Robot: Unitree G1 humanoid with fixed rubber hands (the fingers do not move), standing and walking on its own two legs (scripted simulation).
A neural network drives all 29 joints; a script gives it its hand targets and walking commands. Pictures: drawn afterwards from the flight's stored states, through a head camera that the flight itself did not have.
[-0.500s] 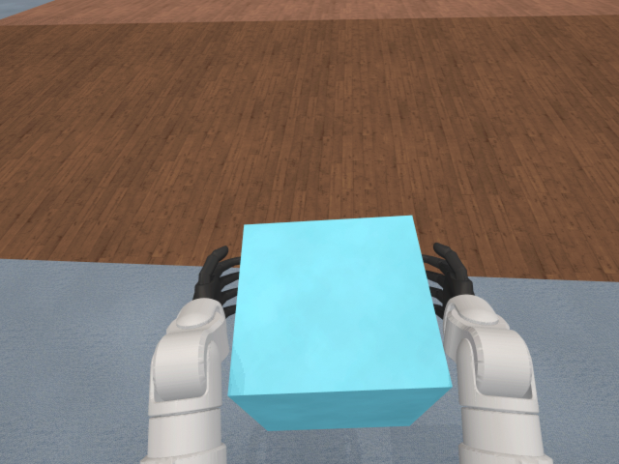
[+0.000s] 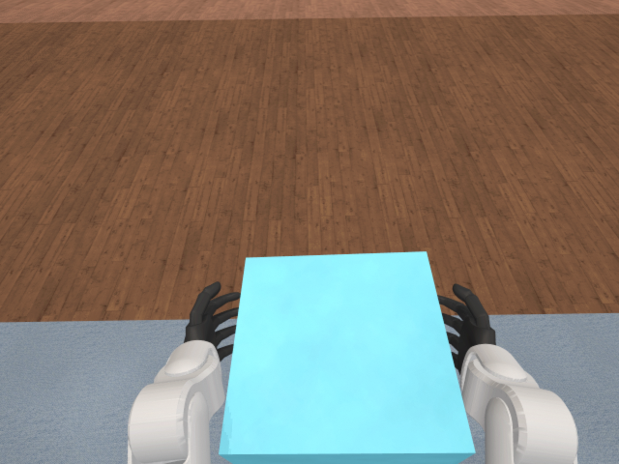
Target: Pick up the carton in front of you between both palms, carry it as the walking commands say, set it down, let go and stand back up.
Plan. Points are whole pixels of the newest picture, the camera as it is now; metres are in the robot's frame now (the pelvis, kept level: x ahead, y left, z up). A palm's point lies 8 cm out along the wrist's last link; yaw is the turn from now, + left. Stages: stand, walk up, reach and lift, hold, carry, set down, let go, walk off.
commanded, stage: carry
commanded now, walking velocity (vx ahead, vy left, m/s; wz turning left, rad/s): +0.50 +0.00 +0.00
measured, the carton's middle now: (339, 377) +0.22 -0.01 +0.02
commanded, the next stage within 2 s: none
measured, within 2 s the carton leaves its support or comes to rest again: neither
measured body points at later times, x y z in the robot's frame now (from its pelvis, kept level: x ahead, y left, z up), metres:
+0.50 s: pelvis +0.34 -0.04 +0.00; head +0.32 -0.06 +0.45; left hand +0.55 +0.13 +0.07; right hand +0.58 -0.17 +0.07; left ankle +0.37 +0.12 -0.68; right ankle +0.31 -0.11 -0.75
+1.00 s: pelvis +0.67 +0.04 +0.00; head +0.69 +0.05 +0.45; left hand +0.98 +0.19 +0.12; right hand +0.98 -0.12 +0.12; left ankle +0.67 +0.10 -0.75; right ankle +0.68 -0.11 -0.66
